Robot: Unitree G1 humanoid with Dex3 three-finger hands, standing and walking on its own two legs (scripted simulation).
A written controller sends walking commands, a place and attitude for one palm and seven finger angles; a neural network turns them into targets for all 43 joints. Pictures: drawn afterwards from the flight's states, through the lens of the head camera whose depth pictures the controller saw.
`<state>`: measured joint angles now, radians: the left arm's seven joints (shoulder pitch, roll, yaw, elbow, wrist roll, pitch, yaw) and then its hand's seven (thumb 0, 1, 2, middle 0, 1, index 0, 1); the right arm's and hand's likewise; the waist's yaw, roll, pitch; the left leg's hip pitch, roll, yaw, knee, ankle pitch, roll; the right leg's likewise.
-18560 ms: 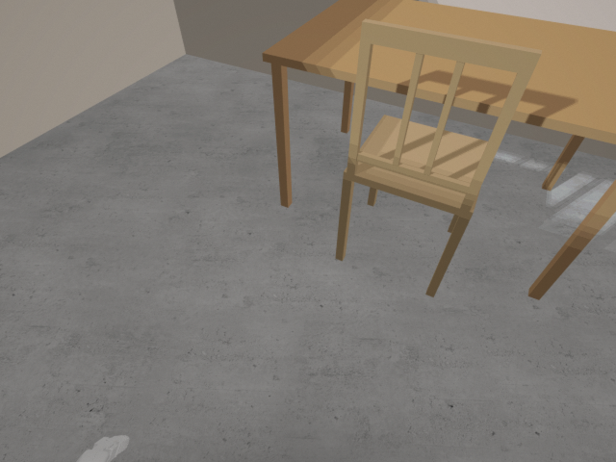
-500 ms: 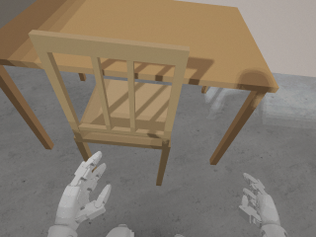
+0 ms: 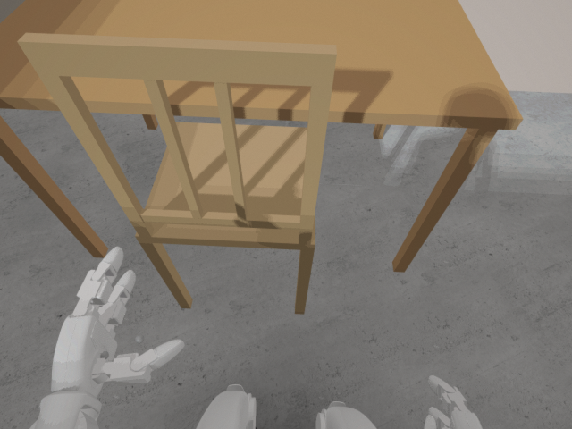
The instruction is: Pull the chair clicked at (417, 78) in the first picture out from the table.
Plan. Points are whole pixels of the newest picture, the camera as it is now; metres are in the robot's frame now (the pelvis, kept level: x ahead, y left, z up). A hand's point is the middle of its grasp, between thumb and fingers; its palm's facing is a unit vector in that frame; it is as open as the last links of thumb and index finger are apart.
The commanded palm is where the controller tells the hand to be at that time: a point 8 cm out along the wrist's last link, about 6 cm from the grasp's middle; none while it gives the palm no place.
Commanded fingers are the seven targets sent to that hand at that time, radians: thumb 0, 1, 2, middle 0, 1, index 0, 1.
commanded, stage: raise the hand toward the chair's back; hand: left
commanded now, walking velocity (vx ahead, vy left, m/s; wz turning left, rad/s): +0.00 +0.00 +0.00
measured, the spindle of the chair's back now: (179, 160) +0.54 +0.21 +0.03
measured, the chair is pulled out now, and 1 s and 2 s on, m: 0.00 0.00 0.00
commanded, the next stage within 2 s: aim the fingers beside a spindle in 1.20 s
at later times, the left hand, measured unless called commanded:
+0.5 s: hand (119, 329) +0.24 +0.22 +0.04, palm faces -0.02 -1.00 -0.04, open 16.7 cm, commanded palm +0.22 +0.28 +0.05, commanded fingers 0.00 -0.50 0.30 -0.06 -0.08 -0.06 -0.08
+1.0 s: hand (103, 314) +0.25 +0.24 +0.05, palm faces +0.01 -1.00 -0.05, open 16.9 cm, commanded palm +0.23 +0.29 +0.05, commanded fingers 0.00 -0.50 0.30 -0.06 -0.08 -0.06 -0.08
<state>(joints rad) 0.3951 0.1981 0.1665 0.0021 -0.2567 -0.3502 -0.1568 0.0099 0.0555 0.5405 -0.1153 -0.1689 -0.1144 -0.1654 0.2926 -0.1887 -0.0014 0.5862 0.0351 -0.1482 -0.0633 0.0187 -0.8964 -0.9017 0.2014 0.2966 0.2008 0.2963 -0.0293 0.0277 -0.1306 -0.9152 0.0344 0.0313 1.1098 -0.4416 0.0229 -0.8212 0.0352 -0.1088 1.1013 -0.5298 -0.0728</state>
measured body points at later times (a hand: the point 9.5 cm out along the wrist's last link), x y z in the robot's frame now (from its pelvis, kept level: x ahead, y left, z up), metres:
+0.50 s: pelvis +0.01 +0.02 +0.00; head +0.08 +0.03 +0.45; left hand +0.23 +0.27 +0.04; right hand +0.21 -0.20 -0.07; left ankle +0.06 +0.11 -0.65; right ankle +0.01 -0.08 -0.65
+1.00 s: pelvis +0.01 +0.03 +0.01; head +0.07 +0.05 +0.46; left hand +0.25 +0.29 +0.06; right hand +0.17 -0.22 -0.07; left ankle +0.06 +0.11 -0.65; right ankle +0.01 -0.08 -0.65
